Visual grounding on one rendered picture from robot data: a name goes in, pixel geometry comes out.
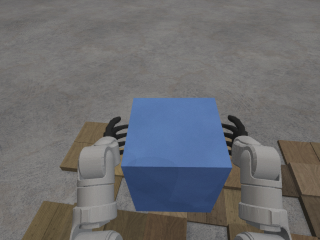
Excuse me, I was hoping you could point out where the left robot hand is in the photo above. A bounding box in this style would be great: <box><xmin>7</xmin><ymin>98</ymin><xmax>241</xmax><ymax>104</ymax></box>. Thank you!
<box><xmin>103</xmin><ymin>116</ymin><xmax>129</xmax><ymax>155</ymax></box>

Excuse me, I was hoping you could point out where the left robot forearm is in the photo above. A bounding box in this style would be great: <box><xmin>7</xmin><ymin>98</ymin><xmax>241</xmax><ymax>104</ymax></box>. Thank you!
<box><xmin>69</xmin><ymin>136</ymin><xmax>121</xmax><ymax>240</ymax></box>

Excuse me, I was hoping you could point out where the robot left upper arm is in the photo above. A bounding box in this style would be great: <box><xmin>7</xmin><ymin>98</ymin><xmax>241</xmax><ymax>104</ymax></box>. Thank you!
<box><xmin>74</xmin><ymin>230</ymin><xmax>123</xmax><ymax>240</ymax></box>

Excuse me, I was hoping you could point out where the right robot hand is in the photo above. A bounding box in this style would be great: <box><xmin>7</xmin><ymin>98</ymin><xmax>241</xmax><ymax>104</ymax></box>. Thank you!
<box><xmin>221</xmin><ymin>115</ymin><xmax>248</xmax><ymax>156</ymax></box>

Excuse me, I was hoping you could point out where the right robot forearm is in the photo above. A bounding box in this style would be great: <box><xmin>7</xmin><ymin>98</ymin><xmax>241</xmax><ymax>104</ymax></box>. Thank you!
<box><xmin>231</xmin><ymin>135</ymin><xmax>292</xmax><ymax>240</ymax></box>

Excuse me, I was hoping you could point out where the carton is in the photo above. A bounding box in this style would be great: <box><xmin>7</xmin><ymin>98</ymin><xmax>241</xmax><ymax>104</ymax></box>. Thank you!
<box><xmin>121</xmin><ymin>97</ymin><xmax>233</xmax><ymax>213</ymax></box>

